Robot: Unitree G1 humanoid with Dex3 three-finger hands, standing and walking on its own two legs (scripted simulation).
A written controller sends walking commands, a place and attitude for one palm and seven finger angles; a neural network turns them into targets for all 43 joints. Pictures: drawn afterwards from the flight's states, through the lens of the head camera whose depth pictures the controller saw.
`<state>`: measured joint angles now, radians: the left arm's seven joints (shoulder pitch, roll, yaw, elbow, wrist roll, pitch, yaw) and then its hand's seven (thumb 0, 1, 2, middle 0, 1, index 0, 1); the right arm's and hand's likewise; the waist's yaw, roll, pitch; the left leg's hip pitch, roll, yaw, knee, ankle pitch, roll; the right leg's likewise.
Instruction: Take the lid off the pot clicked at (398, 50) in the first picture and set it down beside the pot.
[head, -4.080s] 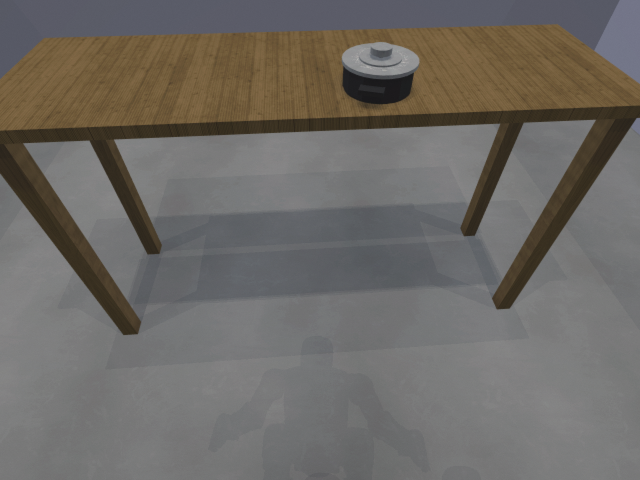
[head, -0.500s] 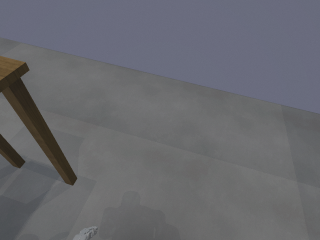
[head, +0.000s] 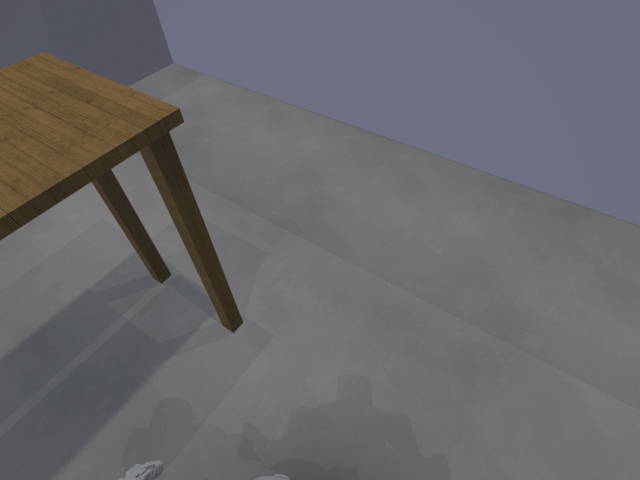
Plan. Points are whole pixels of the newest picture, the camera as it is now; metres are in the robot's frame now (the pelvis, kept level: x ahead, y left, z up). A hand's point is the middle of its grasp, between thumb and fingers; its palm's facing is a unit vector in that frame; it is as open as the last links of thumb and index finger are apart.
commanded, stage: turn to face it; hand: left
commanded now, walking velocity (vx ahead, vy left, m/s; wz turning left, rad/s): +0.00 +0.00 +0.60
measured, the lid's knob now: out of the picture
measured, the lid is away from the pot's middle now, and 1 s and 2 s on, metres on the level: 0.00 0.00 0.00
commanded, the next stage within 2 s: take the last steps up to it in 1.48 s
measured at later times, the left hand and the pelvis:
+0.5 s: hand out of the picture -0.08 +0.24 -0.18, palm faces +0.39 -0.88 -0.26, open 7.4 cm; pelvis -0.04 +0.02 +0.00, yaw +19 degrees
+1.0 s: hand out of the picture -0.04 +0.21 -0.12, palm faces +0.57 -0.76 -0.32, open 7.3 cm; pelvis -0.02 -0.03 +0.01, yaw +37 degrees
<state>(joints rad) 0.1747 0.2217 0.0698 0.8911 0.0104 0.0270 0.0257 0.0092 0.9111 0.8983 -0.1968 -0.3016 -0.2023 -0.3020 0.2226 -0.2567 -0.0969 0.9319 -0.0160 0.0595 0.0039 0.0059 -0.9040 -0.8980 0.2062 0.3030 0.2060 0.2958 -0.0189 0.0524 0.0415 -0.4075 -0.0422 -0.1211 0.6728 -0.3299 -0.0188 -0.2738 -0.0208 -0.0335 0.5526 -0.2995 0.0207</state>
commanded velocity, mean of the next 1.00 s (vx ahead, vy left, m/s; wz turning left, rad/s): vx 0.00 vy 0.00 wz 0.60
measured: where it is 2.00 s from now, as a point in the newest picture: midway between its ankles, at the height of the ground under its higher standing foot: outside the picture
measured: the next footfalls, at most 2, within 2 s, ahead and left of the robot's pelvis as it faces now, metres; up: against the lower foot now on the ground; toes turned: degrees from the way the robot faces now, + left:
left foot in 0.40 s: -0.03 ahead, +0.13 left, +0.00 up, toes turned +21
right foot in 0.88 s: +0.07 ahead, -0.09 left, +0.00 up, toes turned +32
